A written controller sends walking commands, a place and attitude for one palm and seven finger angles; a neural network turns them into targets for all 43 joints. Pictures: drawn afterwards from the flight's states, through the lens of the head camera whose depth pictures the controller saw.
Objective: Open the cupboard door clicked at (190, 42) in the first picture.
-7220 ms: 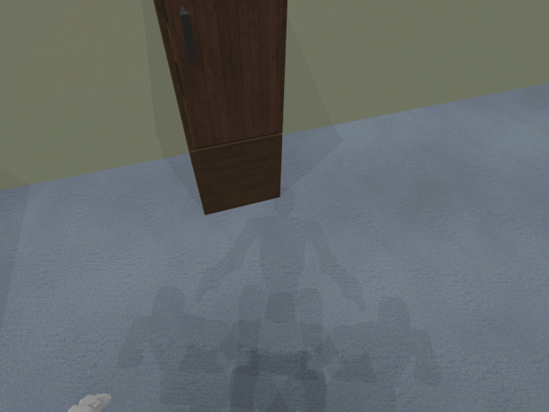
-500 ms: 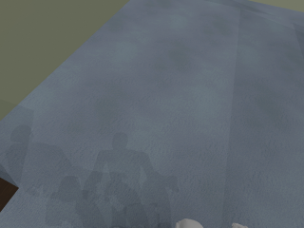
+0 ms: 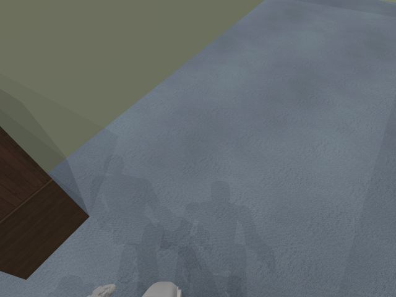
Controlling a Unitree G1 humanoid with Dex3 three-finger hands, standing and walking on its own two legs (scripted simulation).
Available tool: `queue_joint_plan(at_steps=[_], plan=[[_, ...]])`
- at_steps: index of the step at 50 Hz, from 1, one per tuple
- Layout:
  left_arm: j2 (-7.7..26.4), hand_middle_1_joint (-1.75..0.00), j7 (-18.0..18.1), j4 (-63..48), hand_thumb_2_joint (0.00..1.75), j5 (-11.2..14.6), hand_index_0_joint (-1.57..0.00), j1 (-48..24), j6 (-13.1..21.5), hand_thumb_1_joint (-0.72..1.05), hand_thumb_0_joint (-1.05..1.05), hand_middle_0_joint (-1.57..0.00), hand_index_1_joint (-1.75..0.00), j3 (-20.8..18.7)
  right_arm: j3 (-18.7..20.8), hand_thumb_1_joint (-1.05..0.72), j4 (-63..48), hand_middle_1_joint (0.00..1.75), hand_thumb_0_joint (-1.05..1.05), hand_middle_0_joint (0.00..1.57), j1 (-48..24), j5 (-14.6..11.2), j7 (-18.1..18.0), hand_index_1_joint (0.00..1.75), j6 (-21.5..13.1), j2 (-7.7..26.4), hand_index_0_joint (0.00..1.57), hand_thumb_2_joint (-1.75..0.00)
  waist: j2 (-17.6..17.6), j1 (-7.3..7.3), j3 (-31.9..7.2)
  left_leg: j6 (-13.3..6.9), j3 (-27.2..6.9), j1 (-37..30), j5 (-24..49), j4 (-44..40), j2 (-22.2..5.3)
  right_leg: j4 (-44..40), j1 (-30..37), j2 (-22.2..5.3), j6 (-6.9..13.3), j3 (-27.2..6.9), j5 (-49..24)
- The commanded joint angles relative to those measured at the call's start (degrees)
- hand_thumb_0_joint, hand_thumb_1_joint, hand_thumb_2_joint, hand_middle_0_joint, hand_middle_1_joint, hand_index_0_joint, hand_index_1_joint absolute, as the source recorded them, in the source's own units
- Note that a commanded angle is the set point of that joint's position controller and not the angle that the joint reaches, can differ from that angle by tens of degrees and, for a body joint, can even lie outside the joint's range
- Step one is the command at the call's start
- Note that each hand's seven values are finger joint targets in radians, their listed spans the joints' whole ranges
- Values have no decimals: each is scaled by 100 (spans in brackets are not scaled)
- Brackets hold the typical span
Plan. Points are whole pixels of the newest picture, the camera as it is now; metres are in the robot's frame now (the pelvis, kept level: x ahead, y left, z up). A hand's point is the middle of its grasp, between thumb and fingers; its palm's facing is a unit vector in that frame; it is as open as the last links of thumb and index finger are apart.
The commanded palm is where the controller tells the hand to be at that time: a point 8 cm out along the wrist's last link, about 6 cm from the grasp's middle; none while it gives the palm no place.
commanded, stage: turn to face it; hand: left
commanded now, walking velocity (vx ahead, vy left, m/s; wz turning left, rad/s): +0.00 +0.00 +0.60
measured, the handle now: out of the picture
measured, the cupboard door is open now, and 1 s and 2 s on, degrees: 0 0 0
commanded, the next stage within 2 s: take the last steps up to it in 1.54 s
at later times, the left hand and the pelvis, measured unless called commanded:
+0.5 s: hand out of the picture +0.00 +0.28 -0.16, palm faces +0.33 -0.91 -0.26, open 7.4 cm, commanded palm none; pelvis -0.02 +0.04 +0.00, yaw +17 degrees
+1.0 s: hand out of the picture -0.10 +0.21 -0.17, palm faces +0.59 -0.77 -0.26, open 7.4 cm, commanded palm none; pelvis -0.03 +0.01 -0.01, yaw +37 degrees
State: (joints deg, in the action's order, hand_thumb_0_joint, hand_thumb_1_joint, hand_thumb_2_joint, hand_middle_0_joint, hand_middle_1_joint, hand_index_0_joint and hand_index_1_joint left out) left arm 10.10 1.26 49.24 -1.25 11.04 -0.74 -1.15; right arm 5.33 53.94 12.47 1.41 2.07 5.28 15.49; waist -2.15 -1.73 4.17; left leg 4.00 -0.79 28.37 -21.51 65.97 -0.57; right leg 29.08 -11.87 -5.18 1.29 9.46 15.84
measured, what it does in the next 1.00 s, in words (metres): steps on the spot, turning left: left foot, then right foot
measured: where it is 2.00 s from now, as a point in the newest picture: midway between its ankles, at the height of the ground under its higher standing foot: outside the picture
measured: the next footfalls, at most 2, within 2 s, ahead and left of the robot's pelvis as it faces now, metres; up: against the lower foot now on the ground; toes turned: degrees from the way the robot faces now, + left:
left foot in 0.24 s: +0.02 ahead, +0.16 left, +0.00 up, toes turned +14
right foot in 0.66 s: +0.08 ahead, -0.08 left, +0.00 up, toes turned +21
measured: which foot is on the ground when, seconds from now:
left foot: up 0.00-0.22, down 0.24-0.66, up 0.68-1.00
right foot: down 0.00-0.24, up 0.26-0.64, down 0.66-1.00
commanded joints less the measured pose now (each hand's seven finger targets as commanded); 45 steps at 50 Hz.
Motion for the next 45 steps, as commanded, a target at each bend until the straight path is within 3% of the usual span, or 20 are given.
queue_joint_plan(at_steps=[1, 6, 9, 10, 11, 12, 13, 16, 18, 25, 29, 30, 31, 32, 33, 34, 35, 37, 38, 45], plan=[[1323, -30, 81, -277, 90, -33, -20, 302, 109, 90, 0, -20, -30, -390, 40, -90, -546, 30, 0, 20, -600, -32, 10, 30, -149, 314, 20, -90, 1202, 343, -286, 82, 237, 270, -261, -690, -145, -1084, 614, -1495, 555, -792, -1633], [1570, -30, 58, -110, 90, -60, -20, 473, 63, 90, 0, -20, -30, -481, -81, -90, -613, 30, 0, 20, -741, -91, -7, 30, -275, 230, 20, -90, 1460, 475, -674, -29, 625, -379, -507, -2199, -101, -535, 978, -1702, 601, -465, -2697], [1552, -30, 28, -26, 90, -17, -20, 395, 10, 90, 0, -20, -30, -511, -62, -90, -570, 30, 0, 20, -365, -78, -36, 30, -342, 352, 20, -90, 1332, 258, -816, -144, 756, -1248, 380, -3570, -48, 155, 702, -1593, 226, -51, -2570], [1478, -30, 3, -61, 90, 38, -20, 387, -22, 90, 0, -20, -30, -511, 5, -90, -500, 30, 0, 20, -58, -62, -37, 30, -389, 578, 20, -90, 814, 47, -987, -254, 555, -2113, 1219, -4273, -182, 859, 83, -1468, -53, 127, -2064], [1164, -30, -43, -239, 90, 74, -20, 407, -53, 90, 0, -20, -30, -473, 168, -90, -497, 30, 0, 20, 259, -15, -71, 30, -443, 1235, 20, -90, -808, -138, -1174, -862, -1246, -3132, 2799, -4523, -1489, 2095, -1441, -757, -524, 351, 95], [918, -30, -50, -528, 90, 39, -20, 4, -66, 90, 0, -20, -30, -335, 249, -90, -397, 30, 0, 20, 642, -50, -110, 30, -414, 1643, 20, -90, -1587, -340, -1104, -1594, -2172, -3215, 4622, -4511, -2455, 3069, -2331, -320, -697, -60, 2452], [1012, -30, 13, -534, 90, 5, -20, -389, -135, 90, 0, -20, -30, -350, 227, -90, -247, 30, 0, 20, 809, -44, -174, 30, -430, 1491, 20, -90, -1171, -458, -1066, -1671, -2082, -2847, 4028, -4494, -2309, 3606, -2340, -320, -633, -620, 2202], [1013, -30, -66, -284, 90, 39, -20, -265, -111, 90, 0, -20, -30, -404, 80, -90, -542, 30, 0, 20, -204, -15, -249, 30, -447, 1054, 20, -90, -775, -7, -506, -1324, -1325, -2028, 3011, -4572, -1462, 3749, -2179, -279, -656, -840, 1040], [1008, -30, -83, -181, 90, 34, -20, -36, -124, 90, 0, -20, -30, -405, 57, -90, -599, 30, 0, 20, -382, -30, -234, 30, -463, 983, 20, -90, -736, 97, -529, -1214, -1042, -1950, 2971, -4620, -1205, 3514, -1936, -190, -690, -795, 758], [920, -30, -42, -404, 90, 57, -20, -294, -104, 90, 0, -20, -30, -361, 136, -90, -600, 30, 0, 20, -201, -2, -202, 30, -391, 1044, 20, -90, -736, -29, -560, -1383, -1733, -1861, 2354, -4625, -1192, 2209, -1483, 118, -674, -841, 925], [928, -30, -15, -412, 90, 89, -20, 27, -33, 90, 0, -20, -30, -354, 176, -90, -689, 30, 0, 20, -384, 1, -185, 30, -345, 1035, 20, -90, -775, 126, -652, -1281, -2059, -1391, 2597, -4293, -962, 958, -521, 424, -577, -756, 645], [932, -30, -2, -380, 90, 97, -20, 264, -4, 90, 0, -20, -30, -374, 186, -90, -734, 30, 0, 20, -465, -12, -183, 30, -336, 992, 20, -90, -716, 252, -721, -1189, -2052, -1146, 2421, -4126, -871, 436, -90, 430, -555, -721, 263], [1033, -30, 14, -343, 90, 82, -20, 502, 36, 90, 0, -20, -30, -411, 178, -90, -788, 30, 0, 20, -529, -42, -173, 30, -328, 901, 20, -90, -557, 384, -754, -980, -1927, -707, 1969, -3819, -647, -325, 512, 303, -519, -769, -176], [1425, -30, 52, -345, 90, 9, -20, 654, 99, 90, 0, -20, -30, -486, 132, -90, -850, 30, 0, 20, -412, -95, -143, 30, -327, 553, 20, -90, 534, 453, -826, -600, -1429, 170, 826, -2874, -105, -1217, 1238, -674, -248, -1752, 166], [1871, -30, 73, -430, 90, -61, -20, 608, 110, 90, 0, -20, -30, -543, 75, -90, -1009, 30, 0, 20, -391, -83, -126, 30, -340, 256, 20, -90, 1929, 477, -710, -172, -344, 908, -1079, -1434, 646, -1586, 1155, -2178, 438, -3243, -159], [1783, -30, 101, -489, 90, 0, -20, 448, 81, 90, 0, -20, -30, -547, 173, -90, -985, 30, 0, 20, -419, -21, -128, 30, -274, 636, 20, -90, 1591, 432, -696, -226, -582, 572, -1126, -429, 276, -1635, 337, -2400, 746, -3083, 155], [1611, -30, 96, -551, 90, 3, -20, 76, 67, 90, 0, -20, -30, -504, 187, -90, -870, 30, 0, 20, -428, -8, -102, 30, -222, 570, 20, -90, 1447, 255, -460, -234, -572, 511, -844, 122, 180, -1642, -82, -2011, 698, -2809, 456], [1253, -30, 75, -623, 90, -3, -20, -449, 85, 90, 0, -20, -30, -379, 165, -90, -632, 30, 0, 20, -206, 16, -16, 30, -163, 513, 20, -90, 1156, -11, -91, -144, -305, 423, -117, 624, -13, -1434, -438, -1457, 488, -1649, 100], [1194, -30, 70, -634, 90, -12, -20, -445, 101, 90, 0, -20, -30, -348, 131, -90, -573, 30, 0, 20, -116, 10, 6, 30, -158, 452, 20, -90, 1172, -28, -130, -89, -171, 351, 16, 575, -25, -1334, -387, -1302, 416, -1302, -204], [1512, -30, 66, -246, 90, -61, -20, 374, 60, 90, 0, -20, -30, -449, -12, -90, -663, 30, 0, 20, -720, -59, 21, 30, -205, 220, 20, -90, 1339, 433, -345, 1, 456, -126, -477, -1527, -77, -898, 493, -1557, 565, -709, -1603]])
